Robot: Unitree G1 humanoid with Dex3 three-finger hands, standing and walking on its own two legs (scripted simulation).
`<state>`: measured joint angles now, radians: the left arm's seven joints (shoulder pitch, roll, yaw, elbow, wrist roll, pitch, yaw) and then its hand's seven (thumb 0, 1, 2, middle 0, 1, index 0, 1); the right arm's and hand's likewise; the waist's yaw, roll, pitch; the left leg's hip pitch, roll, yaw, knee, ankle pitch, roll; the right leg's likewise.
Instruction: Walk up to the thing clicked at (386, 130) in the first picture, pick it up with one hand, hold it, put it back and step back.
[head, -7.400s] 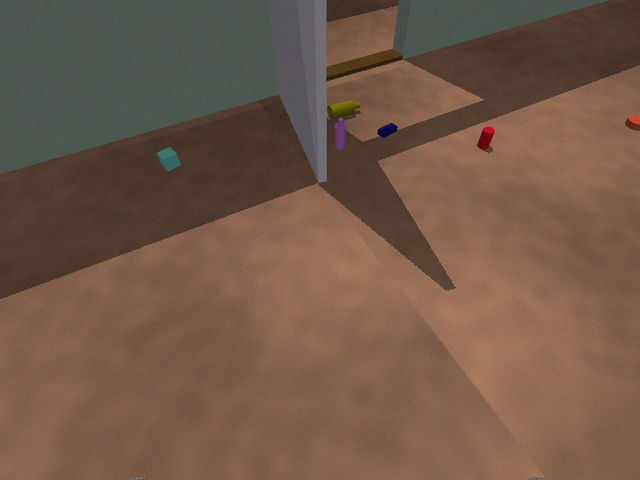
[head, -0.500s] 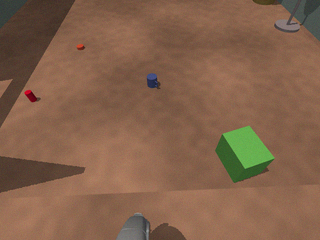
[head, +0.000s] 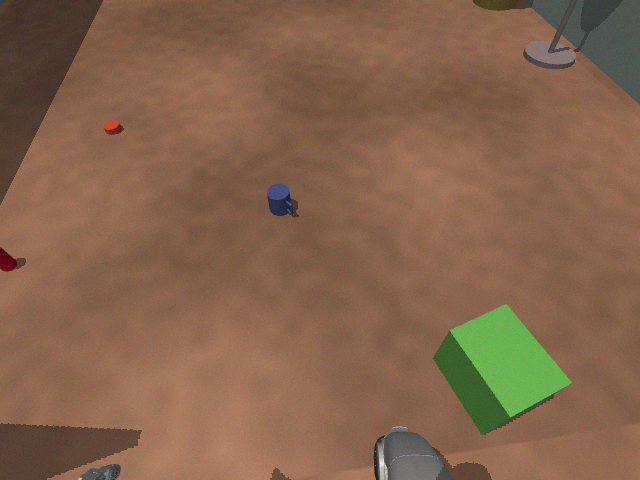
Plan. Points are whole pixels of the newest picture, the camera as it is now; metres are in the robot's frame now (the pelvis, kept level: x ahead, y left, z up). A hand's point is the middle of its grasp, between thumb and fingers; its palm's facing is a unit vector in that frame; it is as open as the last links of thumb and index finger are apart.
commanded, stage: walk up
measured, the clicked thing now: out of the picture +0.56 +1.52 -0.75
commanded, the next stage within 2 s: none
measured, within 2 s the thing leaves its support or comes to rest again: neither
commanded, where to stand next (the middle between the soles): +0.64 +0.04 m, yaw +1 degrees
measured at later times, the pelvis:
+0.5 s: pelvis +0.22 +0.01 -0.01, yaw +2 degrees
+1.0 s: pelvis +0.38 +0.03 -0.01, yaw +0 degrees
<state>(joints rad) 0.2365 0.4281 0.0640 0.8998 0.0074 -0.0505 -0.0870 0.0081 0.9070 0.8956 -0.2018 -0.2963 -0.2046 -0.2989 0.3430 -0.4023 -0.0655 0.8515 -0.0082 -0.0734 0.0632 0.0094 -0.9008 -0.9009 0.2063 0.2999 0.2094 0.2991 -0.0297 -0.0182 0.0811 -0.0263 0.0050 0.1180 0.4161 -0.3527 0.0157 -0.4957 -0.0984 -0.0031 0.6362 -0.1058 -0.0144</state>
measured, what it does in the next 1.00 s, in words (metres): walks ahead: right foot, then left foot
